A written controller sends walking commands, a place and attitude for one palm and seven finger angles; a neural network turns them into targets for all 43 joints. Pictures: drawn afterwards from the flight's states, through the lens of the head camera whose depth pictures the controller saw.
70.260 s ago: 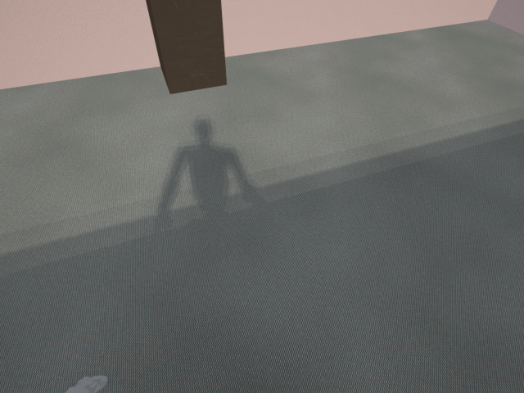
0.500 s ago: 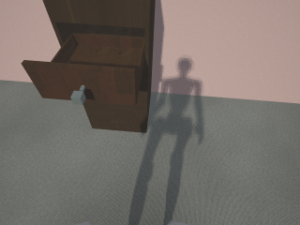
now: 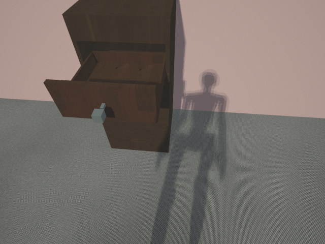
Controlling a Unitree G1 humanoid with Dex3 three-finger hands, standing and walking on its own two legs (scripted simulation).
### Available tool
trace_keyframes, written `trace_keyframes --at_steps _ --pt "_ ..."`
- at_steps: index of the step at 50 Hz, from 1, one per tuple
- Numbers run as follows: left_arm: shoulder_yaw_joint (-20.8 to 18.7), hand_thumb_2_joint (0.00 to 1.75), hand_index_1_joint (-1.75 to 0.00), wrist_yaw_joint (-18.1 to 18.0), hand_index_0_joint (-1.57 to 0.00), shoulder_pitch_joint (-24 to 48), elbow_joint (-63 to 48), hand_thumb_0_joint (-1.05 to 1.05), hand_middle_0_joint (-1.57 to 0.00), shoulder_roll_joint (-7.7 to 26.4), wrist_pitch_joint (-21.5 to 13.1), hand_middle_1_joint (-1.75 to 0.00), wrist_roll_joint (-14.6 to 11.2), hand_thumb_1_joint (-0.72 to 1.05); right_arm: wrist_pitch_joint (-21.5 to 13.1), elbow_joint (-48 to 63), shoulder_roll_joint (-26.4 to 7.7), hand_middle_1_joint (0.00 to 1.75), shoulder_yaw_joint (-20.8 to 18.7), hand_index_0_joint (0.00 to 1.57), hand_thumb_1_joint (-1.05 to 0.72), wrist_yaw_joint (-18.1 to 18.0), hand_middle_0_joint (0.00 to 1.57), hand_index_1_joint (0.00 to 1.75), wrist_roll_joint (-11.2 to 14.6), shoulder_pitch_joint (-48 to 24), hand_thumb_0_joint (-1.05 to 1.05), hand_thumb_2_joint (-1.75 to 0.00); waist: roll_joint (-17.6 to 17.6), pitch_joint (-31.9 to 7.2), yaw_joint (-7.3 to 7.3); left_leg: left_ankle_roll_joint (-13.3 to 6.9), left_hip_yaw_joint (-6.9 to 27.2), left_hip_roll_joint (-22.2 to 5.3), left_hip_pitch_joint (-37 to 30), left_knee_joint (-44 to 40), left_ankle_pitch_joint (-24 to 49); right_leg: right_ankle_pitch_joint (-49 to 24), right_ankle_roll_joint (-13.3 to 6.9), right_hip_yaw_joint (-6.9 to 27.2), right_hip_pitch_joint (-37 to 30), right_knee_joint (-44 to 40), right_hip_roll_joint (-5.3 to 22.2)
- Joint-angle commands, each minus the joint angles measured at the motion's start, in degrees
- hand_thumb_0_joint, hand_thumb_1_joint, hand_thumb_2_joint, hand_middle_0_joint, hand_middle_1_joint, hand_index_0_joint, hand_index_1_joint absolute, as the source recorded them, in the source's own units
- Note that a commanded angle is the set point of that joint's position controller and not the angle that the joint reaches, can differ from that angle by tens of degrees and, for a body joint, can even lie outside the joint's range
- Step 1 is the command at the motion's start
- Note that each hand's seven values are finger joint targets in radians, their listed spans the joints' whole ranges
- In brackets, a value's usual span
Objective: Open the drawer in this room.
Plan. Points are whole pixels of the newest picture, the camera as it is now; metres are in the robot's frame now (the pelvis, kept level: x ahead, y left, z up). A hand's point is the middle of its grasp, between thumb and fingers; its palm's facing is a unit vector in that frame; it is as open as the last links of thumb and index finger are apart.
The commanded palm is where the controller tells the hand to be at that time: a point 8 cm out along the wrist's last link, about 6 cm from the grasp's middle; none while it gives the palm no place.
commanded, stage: let the arm hang, fingers relaxed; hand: left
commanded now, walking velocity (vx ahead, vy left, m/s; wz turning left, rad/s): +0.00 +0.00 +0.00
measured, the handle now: (100, 111) +0.53 +0.26 -0.02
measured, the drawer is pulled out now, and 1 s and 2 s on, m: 0.30 0.30 0.30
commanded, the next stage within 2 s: look to check the result in 0.32 s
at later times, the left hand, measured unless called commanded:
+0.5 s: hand out of the picture +0.01 +0.18 -0.18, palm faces +0.04 -0.98 -0.20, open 7.3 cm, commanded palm none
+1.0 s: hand out of the picture +0.05 +0.19 -0.17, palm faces +0.03 -0.97 -0.22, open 7.4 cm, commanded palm none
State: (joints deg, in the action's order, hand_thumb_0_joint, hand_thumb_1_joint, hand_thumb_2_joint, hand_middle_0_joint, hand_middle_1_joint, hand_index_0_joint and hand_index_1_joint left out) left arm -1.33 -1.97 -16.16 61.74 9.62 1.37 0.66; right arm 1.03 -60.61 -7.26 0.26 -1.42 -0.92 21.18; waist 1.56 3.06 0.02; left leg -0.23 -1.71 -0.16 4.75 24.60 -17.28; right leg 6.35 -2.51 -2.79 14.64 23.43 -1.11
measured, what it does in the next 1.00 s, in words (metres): stands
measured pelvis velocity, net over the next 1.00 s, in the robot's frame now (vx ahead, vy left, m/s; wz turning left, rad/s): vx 0.02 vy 0.00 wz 0.00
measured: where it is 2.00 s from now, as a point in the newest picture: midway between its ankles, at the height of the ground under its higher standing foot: outside the picture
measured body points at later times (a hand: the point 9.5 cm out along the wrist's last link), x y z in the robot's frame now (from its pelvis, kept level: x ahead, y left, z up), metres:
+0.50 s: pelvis +0.01 +0.00 +0.00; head +0.03 +0.00 +0.45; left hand +0.01 +0.23 -0.16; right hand -0.04 -0.20 -0.16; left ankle -0.04 +0.12 -0.74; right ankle +0.07 -0.09 -0.74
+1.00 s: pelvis +0.02 +0.00 +0.00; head +0.04 +0.00 +0.45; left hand +0.05 +0.24 -0.15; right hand +0.01 -0.22 -0.16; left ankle -0.04 +0.12 -0.74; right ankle +0.07 -0.09 -0.74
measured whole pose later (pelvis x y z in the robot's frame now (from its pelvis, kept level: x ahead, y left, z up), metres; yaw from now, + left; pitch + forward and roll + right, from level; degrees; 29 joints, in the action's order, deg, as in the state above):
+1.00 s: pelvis +0.02 +0.00 +0.00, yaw +0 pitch -2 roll +0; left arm -1.5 -2.0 -12.2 63.5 9.6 0.4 0.6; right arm 0.2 -62.5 -8.5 -0.6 -2.2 -0.7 17.4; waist 0.6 4.6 0.4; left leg -0.4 -2.0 -0.1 1.8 21.8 -17.9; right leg 8.2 -2.1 -2.4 13.1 23.4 -1.2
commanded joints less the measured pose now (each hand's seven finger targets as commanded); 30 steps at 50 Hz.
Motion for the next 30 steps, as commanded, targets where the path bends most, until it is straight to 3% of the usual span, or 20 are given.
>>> trace_keyframes --at_steps 1,4,15,23,30 --pt "-1.0 0.9 -0.3 -0.2 -0.2 -2.0 -1.1 0.0 -0.2 5.5 -1.4 -0.3 0.1 0.9 -0.9 0.2 -5.4 0.3 -1.1 0.2 -0.9 -0.5 0.2 0.3 0.2 6.6 0.0 -0.9 -1.7 3.8 0.34 -2.5 4.5 -4.9 10.0 -7.4 -0.8 6.7 -0.3 8.2 -4.4 -5.6 5.4" --pt "-1.0 0.9 -0.3 -0.2 -0.2 -2.3 -0.6 0.0 -0.2 5.3 -1.4 -0.3 0.2 0.9 -0.9 -0.3 -4.8 0.3 -1.1 0.2 -0.9 -0.6 0.2 0.3 0.2 6.5 0.0 -0.9 0.0 3.8 0.29 -2.5 4.4 -4.9 10.0 -7.6 -1.2 6.6 -0.3 8.3 -4.4 -5.5 5.4" --pt "-1.1 0.9 -0.3 -0.3 -0.2 -2.3 0.4 0.0 -0.2 4.7 -1.6 -0.3 0.1 0.9 -0.9 -1.1 -4.3 0.3 -1.3 0.2 -0.9 -0.8 0.2 0.3 0.2 7.0 0.0 -0.9 -0.1 4.1 0.54 -2.2 3.9 -4.8 9.2 -7.0 -0.3 6.1 -0.4 8.7 -4.1 -5.8 5.6" --pt "-1.0 0.9 -0.3 -0.4 -0.2 -2.1 0.8 0.0 -0.2 4.4 -1.8 -0.3 0.0 0.9 -1.2 -1.4 -4.4 0.3 -1.4 0.2 -0.9 -1.0 0.2 0.3 0.3 6.6 0.0 -0.9 0.5 3.1 0.55 -2.1 4.1 -5.5 7.9 -7.2 3.7 0.2 -0.6 7.4 -5.6 -4.2 5.7" --pt "-1.1 0.9 -0.3 -0.4 -0.2 -1.4 0.7 0.0 -0.2 5.0 -1.8 -0.3 0.0 0.9 -1.2 -1.5 -5.1 0.3 -1.6 0.2 -0.9 -1.0 0.2 0.3 0.3 6.0 0.0 -0.9 -0.7 2.9 0.61 -2.0 4.0 -5.4 7.3 -7.3 4.0 -0.3 -0.6 7.7 -6.1 -4.3 5.8"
